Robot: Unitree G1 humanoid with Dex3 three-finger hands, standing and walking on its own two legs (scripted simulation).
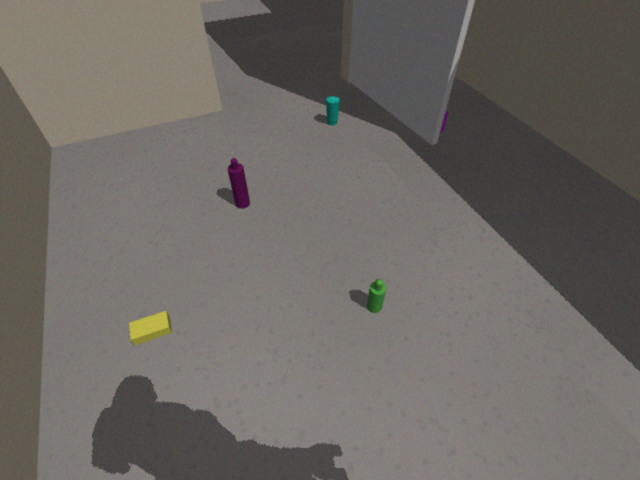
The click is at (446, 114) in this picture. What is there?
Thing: carton on end
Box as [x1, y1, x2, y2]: [440, 111, 448, 132]
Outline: 446,111 440,132 443,130 448,113
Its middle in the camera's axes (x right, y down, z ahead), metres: +0.67 -0.68 +2.22
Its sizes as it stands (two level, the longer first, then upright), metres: 0.111 0.051 0.122
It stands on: the floor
